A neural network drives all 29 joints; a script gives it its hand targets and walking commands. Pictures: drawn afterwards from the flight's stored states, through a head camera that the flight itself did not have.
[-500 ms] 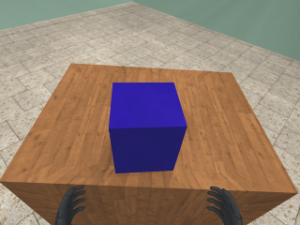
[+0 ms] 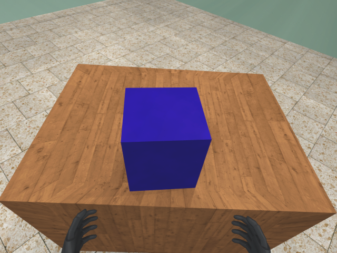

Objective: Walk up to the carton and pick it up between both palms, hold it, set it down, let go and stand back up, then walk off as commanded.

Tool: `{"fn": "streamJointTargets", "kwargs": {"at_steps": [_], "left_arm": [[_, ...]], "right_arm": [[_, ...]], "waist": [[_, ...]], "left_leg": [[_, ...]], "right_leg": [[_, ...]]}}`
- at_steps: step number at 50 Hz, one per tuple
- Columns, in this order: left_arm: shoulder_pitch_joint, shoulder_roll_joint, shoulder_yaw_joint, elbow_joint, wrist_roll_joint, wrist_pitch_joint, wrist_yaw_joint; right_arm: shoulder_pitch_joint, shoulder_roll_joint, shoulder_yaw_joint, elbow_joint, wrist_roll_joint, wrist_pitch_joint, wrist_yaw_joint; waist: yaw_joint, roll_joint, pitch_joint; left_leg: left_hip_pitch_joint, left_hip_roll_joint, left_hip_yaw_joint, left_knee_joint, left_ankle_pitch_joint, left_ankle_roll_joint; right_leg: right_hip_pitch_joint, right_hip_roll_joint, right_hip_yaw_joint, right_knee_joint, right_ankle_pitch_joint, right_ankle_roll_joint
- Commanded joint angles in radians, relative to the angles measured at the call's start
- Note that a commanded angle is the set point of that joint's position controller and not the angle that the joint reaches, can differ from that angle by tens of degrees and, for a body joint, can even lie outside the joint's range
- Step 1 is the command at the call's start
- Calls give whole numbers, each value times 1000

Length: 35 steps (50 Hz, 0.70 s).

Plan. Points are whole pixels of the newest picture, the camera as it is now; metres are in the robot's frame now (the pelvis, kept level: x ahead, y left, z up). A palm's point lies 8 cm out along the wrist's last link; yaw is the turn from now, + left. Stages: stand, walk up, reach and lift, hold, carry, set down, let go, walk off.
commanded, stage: set down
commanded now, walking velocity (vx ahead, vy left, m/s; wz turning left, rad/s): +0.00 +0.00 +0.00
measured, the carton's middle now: (162, 140) +0.45 +0.03 -0.02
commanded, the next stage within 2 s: let go in 0.38 s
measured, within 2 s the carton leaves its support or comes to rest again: neither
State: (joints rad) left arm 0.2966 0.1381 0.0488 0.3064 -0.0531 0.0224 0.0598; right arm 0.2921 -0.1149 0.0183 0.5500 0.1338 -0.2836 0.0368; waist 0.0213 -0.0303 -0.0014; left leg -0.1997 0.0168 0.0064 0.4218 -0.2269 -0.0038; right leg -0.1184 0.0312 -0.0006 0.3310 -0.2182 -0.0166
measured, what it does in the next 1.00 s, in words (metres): stands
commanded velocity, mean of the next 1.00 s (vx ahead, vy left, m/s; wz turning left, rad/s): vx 0.00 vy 0.00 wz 0.00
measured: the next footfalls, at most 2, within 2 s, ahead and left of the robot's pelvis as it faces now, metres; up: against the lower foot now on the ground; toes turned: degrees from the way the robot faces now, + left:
none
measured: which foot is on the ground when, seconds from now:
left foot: down 0.00-1.00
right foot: down 0.00-1.00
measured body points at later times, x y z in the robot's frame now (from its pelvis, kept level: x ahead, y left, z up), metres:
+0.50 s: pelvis +0.00 +0.00 +0.00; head +0.01 +0.02 +0.45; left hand +0.18 +0.23 -0.07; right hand +0.17 -0.21 -0.08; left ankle +0.00 +0.11 -0.75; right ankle -0.03 -0.12 -0.75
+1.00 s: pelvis +0.00 -0.01 +0.00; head +0.02 +0.01 +0.45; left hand +0.18 +0.24 -0.07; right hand +0.15 -0.23 -0.10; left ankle +0.00 +0.11 -0.75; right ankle -0.03 -0.12 -0.75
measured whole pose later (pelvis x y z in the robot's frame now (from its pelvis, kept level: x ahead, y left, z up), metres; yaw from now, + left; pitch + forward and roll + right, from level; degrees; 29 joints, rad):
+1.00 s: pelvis +0.00 -0.01 +0.00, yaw +0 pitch +0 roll -1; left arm 0.22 0.23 0.05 0.41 0.01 0.05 0.01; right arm 0.17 -0.17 -0.02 0.76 -0.02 -0.12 0.00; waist 0.01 -0.02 0.04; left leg -0.20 0.01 0.01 0.43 -0.23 0.00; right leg -0.14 0.03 0.00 0.39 -0.24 -0.01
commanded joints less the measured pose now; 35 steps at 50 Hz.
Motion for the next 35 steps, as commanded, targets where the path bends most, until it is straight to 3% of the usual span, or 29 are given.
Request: {"fn": "streamJointTargets", "kwargs": {"at_steps": [1,4,6,9,16,21,22,27,35], "left_arm": [[-45,144,-7,-107,51,-18,-10],[-45,150,-5,-100,45,-7,-22],[-43,150,-12,-36,51,13,-34],[-56,167,-10,-96,41,13,-30],[-74,154,-19,8,64,64,-42],[-83,152,-14,4,71,77,-42],[-81,158,-10,14,72,80,-43],[-92,152,-18,70,89,108,-58],[-104,168,-5,35,98,98,-48]], "right_arm": [[-49,-185,-60,-77,-33,-24,-14],[-66,-192,-63,-69,-41,-16,-21],[-50,-186,-62,-5,-60,-4,-25],[-89,-186,-67,-71,-57,-9,-27],[-107,-189,-78,40,-92,24,-24],[-137,-190,-79,29,-102,20,-24],[-138,-184,-79,30,-106,21,-24],[-149,-172,-77,110,-126,39,-30],[-177,-171,-80,99,-136,14,-31]], "waist": [[-10,90,-44],[-11,76,-42],[-29,70,-27],[-16,84,-44],[-31,79,21],[-26,73,-8],[-22,50,5],[-39,74,35],[-26,67,-24]], "left_leg": [[281,-17,38,-76,293,-40],[276,-15,40,-70,280,-37],[290,-17,40,-66,273,-35],[281,-15,41,-64,264,-36],[268,-12,42,-76,198,-34],[263,-14,44,-74,205,-33],[260,-17,46,-69,194,-29],[272,-23,59,-71,167,-29],[260,-21,59,-50,213,-33]], "right_leg": [[-79,-9,-21,-73,163,-30],[-86,-12,-17,-73,154,-27],[-87,-15,-14,-77,158,-25],[-103,-13,-22,-70,148,-21],[-112,-14,-25,-74,88,-23],[-99,-13,-28,-68,102,-20],[-107,-13,-30,-65,96,-16],[-114,-21,-17,-74,77,-14],[-93,-18,-28,-43,132,-4]]}}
